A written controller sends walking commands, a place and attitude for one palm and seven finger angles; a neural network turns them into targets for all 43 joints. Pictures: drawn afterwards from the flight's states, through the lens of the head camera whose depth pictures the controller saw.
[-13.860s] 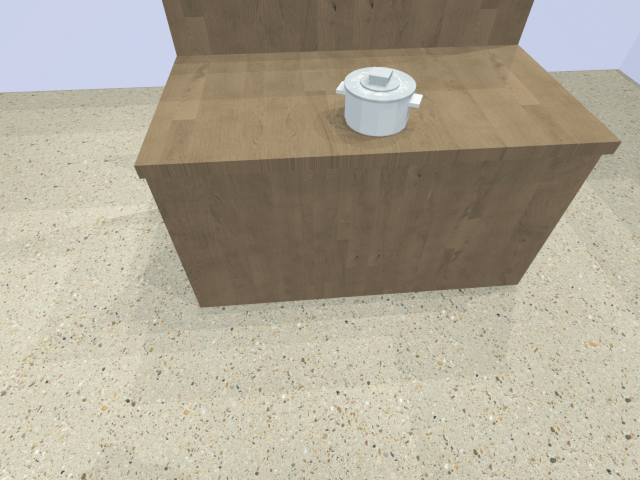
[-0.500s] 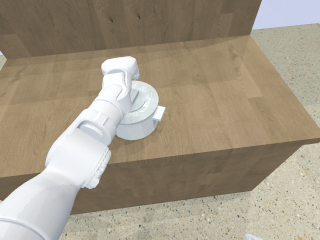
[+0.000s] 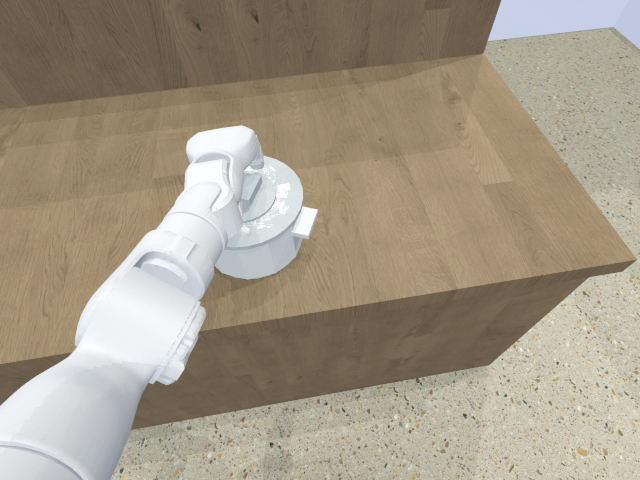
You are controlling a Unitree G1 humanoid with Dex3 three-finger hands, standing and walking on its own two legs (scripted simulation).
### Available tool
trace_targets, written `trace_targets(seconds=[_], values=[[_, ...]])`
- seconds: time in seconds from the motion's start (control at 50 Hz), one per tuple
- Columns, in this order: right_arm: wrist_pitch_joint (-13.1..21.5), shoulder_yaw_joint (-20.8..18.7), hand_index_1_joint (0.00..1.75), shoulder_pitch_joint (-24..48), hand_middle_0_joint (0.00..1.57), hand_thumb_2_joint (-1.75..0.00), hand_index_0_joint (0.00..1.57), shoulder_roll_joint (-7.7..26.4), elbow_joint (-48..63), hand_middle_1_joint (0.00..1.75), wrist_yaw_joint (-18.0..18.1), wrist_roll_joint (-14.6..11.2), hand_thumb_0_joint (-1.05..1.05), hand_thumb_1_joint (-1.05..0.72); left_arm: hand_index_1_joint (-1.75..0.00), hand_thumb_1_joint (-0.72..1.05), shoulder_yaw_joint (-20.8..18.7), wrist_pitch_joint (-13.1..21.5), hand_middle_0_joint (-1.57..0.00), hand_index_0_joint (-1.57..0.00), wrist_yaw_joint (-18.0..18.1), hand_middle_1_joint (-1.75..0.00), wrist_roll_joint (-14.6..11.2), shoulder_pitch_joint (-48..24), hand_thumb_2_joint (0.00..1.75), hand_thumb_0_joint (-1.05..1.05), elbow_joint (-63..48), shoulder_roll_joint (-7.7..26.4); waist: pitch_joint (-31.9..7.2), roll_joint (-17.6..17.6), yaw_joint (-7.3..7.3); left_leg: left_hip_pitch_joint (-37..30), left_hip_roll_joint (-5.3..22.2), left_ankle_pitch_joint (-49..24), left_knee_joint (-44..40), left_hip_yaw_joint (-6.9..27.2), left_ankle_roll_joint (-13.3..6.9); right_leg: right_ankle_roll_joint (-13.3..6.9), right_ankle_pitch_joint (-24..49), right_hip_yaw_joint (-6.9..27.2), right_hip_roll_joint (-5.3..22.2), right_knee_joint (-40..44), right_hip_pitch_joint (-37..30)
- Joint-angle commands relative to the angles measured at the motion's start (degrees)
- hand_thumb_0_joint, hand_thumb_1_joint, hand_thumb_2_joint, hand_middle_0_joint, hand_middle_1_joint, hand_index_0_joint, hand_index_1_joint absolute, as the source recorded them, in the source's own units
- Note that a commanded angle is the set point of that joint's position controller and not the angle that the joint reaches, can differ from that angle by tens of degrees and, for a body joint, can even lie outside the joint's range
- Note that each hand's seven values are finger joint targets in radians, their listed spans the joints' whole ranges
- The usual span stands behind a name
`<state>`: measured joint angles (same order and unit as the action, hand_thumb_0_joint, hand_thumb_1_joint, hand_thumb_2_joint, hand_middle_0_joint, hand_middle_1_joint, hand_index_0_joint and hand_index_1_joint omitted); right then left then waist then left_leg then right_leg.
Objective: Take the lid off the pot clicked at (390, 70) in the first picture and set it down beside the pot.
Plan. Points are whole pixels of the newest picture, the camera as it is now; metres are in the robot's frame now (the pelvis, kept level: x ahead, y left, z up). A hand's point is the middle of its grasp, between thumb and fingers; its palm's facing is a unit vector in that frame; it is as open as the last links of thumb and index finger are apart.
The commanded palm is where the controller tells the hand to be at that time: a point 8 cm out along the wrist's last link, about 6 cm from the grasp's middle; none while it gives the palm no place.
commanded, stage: lower the open fingers around the knob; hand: left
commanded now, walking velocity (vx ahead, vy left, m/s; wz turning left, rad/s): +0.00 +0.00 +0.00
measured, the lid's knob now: (240, 187) +0.52 +0.08 +0.04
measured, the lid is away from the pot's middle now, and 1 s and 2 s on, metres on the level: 0.00 0.00 0.00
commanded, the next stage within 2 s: close the fingers and squeeze the knob in 0.32 s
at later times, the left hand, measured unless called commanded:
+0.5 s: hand (231, 195) +0.48 +0.08 +0.06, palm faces -0.32 -0.07 -0.95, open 10.4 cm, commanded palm +0.48 +0.08 +0.12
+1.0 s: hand (237, 194) +0.48 +0.07 +0.06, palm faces -0.33 -0.09 -0.94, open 8.9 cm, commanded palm +0.48 +0.08 +0.12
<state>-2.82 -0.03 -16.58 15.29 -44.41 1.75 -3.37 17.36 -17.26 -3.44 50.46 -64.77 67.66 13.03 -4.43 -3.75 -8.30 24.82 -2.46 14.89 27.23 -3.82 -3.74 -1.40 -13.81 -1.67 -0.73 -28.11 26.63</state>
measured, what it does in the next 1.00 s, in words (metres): stands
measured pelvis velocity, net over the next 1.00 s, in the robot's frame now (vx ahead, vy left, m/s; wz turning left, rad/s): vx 0.00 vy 0.00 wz -0.01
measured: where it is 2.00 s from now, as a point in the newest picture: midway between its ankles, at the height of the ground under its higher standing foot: outside the picture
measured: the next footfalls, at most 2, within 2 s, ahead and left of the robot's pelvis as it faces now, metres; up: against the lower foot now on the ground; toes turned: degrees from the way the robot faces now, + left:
none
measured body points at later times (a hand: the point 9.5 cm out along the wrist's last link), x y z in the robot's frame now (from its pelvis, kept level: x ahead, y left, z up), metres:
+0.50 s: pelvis +0.00 +0.01 +0.00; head +0.06 -0.01 +0.44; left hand +0.49 +0.08 +0.12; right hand +0.05 -0.26 -0.15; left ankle -0.03 +0.08 -0.74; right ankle -0.01 -0.10 -0.74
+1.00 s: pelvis +0.00 +0.00 +0.00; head +0.06 -0.02 +0.44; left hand +0.49 +0.08 +0.12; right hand +0.02 -0.26 -0.15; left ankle -0.03 +0.08 -0.74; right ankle -0.01 -0.10 -0.74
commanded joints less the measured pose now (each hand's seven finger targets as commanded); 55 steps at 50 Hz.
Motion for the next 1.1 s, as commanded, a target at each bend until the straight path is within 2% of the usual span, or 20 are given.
trace_targets(seconds=[0.0, 0.08, 0.12, 0.14, 0.24, 0.32, 0.4, 0.42, 0.46, 0.52, 0.58, 0.64, 0.72, 0.82, 0.88, 0.9, 0.96, 1.0, 1.02, 1.08], values=[[0.8, -2.2, 0.3, -2.9, 0.2, -0.9, 0.2, 7.8, 3.9, 0.3, -0.2, 0.1, 0.0, -0.9, -0.08, -0.32, -1.3, -0.5, -0.82, -0.82, 3.4, -0.08, 1.5, -26.1, 1.43, 0.0, -5.6, 8.4, -24.1, 6.7, -0.75, -11.6, 1.7, -21.9, 1.0, 4.4, -0.2, 0.1, 23.8, 1.2, 0.0, 0.1, -8.9], [0.6, -2.7, 0.3, -2.4, 0.2, -0.9, 0.2, 7.6, 4.5, 0.3, -0.7, 0.3, 0.0, -0.9, -0.08, -0.32, -0.6, 0.0, -0.82, -0.82, 3.5, -0.08, 0.2, -29.0, 1.43, 0.0, -9.8, 7.0, -27.1, 5.9, -0.96, -12.7, 1.5, -23.5, 1.8, 4.2, -0.4, 0.3, 26.4, 1.4, 0.2, -0.1, -10.2], [0.7, -2.9, 0.3, -2.3, 0.2, -0.9, 0.2, 7.5, 4.9, 0.3, -0.4, 0.3, 0.0, -0.9, -0.08, -0.32, -2.5, 1.4, -0.82, -0.82, 3.3, -0.08, 0.0, -31.2, 1.43, 0.0, -13.6, 9.7, -29.6, 4.1, -0.67, -14.5, 1.6, -25.5, 2.1, 4.4, -0.6, 0.3, 27.9, 2.0, 0.4, -0.1, -11.2], [0.4, -2.6, 0.3, -2.7, 0.2, -0.9, 0.2, 7.5, 4.2, 0.3, -0.3, 0.3, 0.0, -0.9, -0.08, -0.32, -3.8, 0.8, -0.82, -0.82, 3.6, -0.08, 0.7, -29.0, 1.43, 0.0, -9.7, 11.7, -28.5, 5.3, -0.62, -13.0, 1.5, -24.9, 2.2, 4.3, -0.6, 0.2, 28.1, 1.9, 0.2, -0.4, -11.8], [-0.4, -2.7, 0.3, -2.1, 0.2, -0.9, 0.2, 7.5, 4.3, 0.3, -0.8, 0.2, 0.0, -0.9, -0.08, -0.32, -0.2, -0.5, -0.82, -0.82, 3.7, -0.08, 1.5, -26.1, 1.43, 0.0, -7.5, 6.5, -24.0, 6.3, -0.83, -12.3, 2.0, -24.4, 2.0, 4.7, -0.2, 0.1, 24.7, 0.8, -0.1, -0.3, -7.6], [-0.1, -3.0, 0.3, -1.7, 0.2, -0.9, 0.2, 7.2, 4.5, 0.3, -0.8, 0.1, 0.0, -0.9, -0.08, -0.32, 1.0, 0.8, -0.82, -0.82, 3.3, -0.08, -0.5, -29.5, 1.43, 0.0, -10.6, 4.5, -26.8, 4.5, -1.25, -15.7, 2.1, -26.3, 2.6, 5.6, -0.3, 0.1, 24.2, 0.8, 0.0, -0.6, -6.6], [-0.5, -2.3, 0.3, -2.1, 0.2, -0.9, 0.2, 7.5, 3.7, 0.3, -0.5, 0.2, 0.0, -0.9, -0.08, -0.32, -1.0, -0.3, -0.82, -0.82, 4.6, -0.08, 1.0, -30.8, 1.43, 0.0, -8.7, 8.1, -24.4, 5.1, -1.51, -13.1, 2.1, -21.3, 1.6, 5.4, 0.0, 0.0, 21.2, 0.8, -0.1, -0.6, -6.2], [-0.3, -2.4, 0.3, -1.8, 0.2, -0.9, 0.2, 7.4, 4.2, 0.3, -0.5, 0.1, 0.0, -0.9, -0.51, -0.16, -1.9, 0.0, -0.59, -0.59, 4.9, -0.51, 0.9, -31.1, 1.09, 0.0, -10.3, 8.8, -26.2, 4.2, -0.68, -13.6, 2.1, -22.5, 1.6, 5.5, 0.0, -0.2, 21.9, 1.1, 0.0, -0.7, -7.2], [-0.1, -2.6, 0.3, -1.7, 0.2, -0.9, 0.2, 7.0, 4.0, 0.3, -0.7, 0.1, 0.0, -0.9, -0.57, -0.15, 0.3, -0.2, -0.58, -0.58, 5.1, -0.57, 0.8, -30.8, 1.09, 0.0, -9.2, 5.7, -25.9, 4.1, -1.32, -14.6, 2.2, -22.6, 1.9, 5.7, 0.1, -0.1, 21.5, 0.7, -0.1, -0.7, -6.0], [-0.2, -2.5, 0.3, -1.8, 0.2, -0.9, 0.2, 7.6, 4.2, 0.3, -0.6, 0.2, 0.0, -0.9, -0.64, -0.12, -1.7, -0.7, -0.57, -0.57, 5.0, -0.64, 0.3, -28.2, 1.09, 0.0, -7.7, 7.5, -26.0, 7.0, -0.66, -13.0, 2.1, -23.0, 1.7, 5.5, 0.0, -0.1, 22.7, 0.9, -0.1, -0.6, -7.9], [-0.1, -2.5, 0.3, -1.7, 0.2, -0.9, 0.2, 7.3, 3.8, 0.3, -0.6, -0.1, 0.0, -0.9, -0.7, -0.09, 1.3, -1.1, -0.57, -0.57, 4.9, -0.7, 0.2, -31.5, 1.09, 0.0, -8.1, 4.6, -23.7, 6.0, -2.04, -12.7, 2.1, -20.0, 1.4, 5.3, -0.1, 0.1, 20.6, 0.7, -0.1, -0.4, -5.7], [0.6, -2.6, 0.3, -1.9, 0.2, -0.9, 0.2, 7.3, 4.0, 0.3, -0.5, 0.2, 0.0, -0.9, -0.75, -0.05, -0.6, -0.1, -0.57, -0.57, 5.1, -0.75, 0.3, -32.7, 1.08, 0.0, -10.6, 7.0, -27.5, 4.3, -1.41, -15.1, 2.2, -22.0, 1.7, 5.9, 0.0, 0.0, 21.5, 1.0, -0.1, -0.6, -6.8], [0.4, -2.3, 0.3, -2.3, 0.2, -0.9, 0.2, 7.4, 3.6, 0.3, -0.4, 0.2, 0.0, -0.9, -0.82, -0.01, -1.9, -1.1, -0.58, -0.58, 5.4, -0.82, 1.2, -29.0, 1.07, 0.0, -6.5, 8.1, -24.9, 6.4, -0.75, -11.7, 2.0, -20.6, 1.0, 5.4, 0.0, -0.2, 21.2, 0.9, -0.1, -0.4, -7.9], [1.0, -2.6, 0.3, -1.8, 0.2, -0.9, 0.2, 7.1, 4.2, 0.3, -0.6, 0.1, 0.0, -0.9, -0.88, 0.05, 0.6, -0.7, -0.59, -0.59, 5.0, -0.88, 0.0, -29.8, 1.05, 0.0, -8.5, 4.6, -26.3, 5.8, -1.04, -13.1, 1.9, -21.7, 1.5, 5.1, -0.2, 0.0, 22.7, 1.1, -0.1, -0.2, -8.2], [0.6, -2.1, 0.3, -2.4, 0.2, -0.9, 0.2, 7.8, 3.7, 0.3, -0.2, 0.1, 0.0, -0.9, -0.91, 0.08, -3.9, -1.5, -0.6, -0.6, 5.2, -0.91, 0.2, -28.4, 1.03, 0.0, -5.8, 10.9, -24.2, 8.4, -1.11, -9.0, 1.5, -17.2, 0.8, 4.1, -0.6, 0.4, 22.4, 1.8, 0.1, 0.4, -10.9], [0.6, -1.9, 0.3, -2.3, 0.2, -0.9, 0.2, 7.8, 3.9, 0.3, 0.0, 0.0, 0.0, -0.9, -0.92, 0.1, -2.9, -1.7, -0.61, -0.61, 5.0, -0.92, 0.1, -29.2, 1.02, 0.0, -6.5, 10.4, -24.6, 8.8, -1.37, -8.0, 1.2, -16.4, 0.5, 3.8, -0.6, 0.5, 23.0, 2.1, 0.3, 0.4, -12.1], [0.9, -2.3, 0.3, -2.1, 0.2, -0.9, 0.2, 7.1, 4.1, 0.3, -0.1, -0.3, 0.0, -0.9, -0.94, 0.13, 1.1, -0.9, -0.63, -0.63, 4.2, -0.94, 0.9, -30.7, 1.0, 0.0, -9.3, 6.0, -25.5, 4.2, -1.63, -11.6, 1.5, -18.4, 0.9, 4.1, -0.5, 0.2, 23.0, 1.7, 0.3, 0.4, -9.6], [1.0, -2.5, 0.3, -2.5, 0.2, -0.9, 0.2, 7.3, 4.2, 0.3, -0.5, 0.0, 0.0, -0.9, -0.96, 0.16, -0.5, -0.4, -0.64, -0.64, 4.0, -0.96, 1.8, -29.6, 0.98, 0.0, -10.0, 7.9, -27.1, 3.3, -0.79, -13.7, 1.9, -21.3, 1.4, 4.8, -0.3, -0.1, 23.3, 1.4, 0.1, -0.1, -9.1], [0.8, -2.5, 0.3, -2.3, 0.2, -0.9, 0.2, 7.4, 4.6, 0.3, -0.3, 0.1, 0.0, -0.9, -0.97, 0.17, -3.0, -0.1, -0.64, -0.64, 3.9, -0.97, 1.4, -27.7, 0.97, 0.0, -9.5, 10.4, -27.5, 4.2, 0.02, -12.7, 1.7, -22.2, 1.5, 4.7, -0.4, -0.2, 24.4, 1.6, 0.1, 0.0, -10.9], [0.3, -2.2, 0.3, -2.0, 0.2, -0.9, 0.2, 7.5, 4.3, 0.3, -0.1, 0.0, 0.0, -0.9, -0.98, 0.21, -2.0, -0.9, -0.66, -0.66, 4.0, -0.98, 0.3, -27.6, 0.94, 0.0, -7.6, 9.2, -24.5, 7.8, -1.21, -9.3, 1.4, -18.4, 1.0, 3.6, -0.6, 0.5, 24.4, 1.8, 0.2, 0.4, -11.6]])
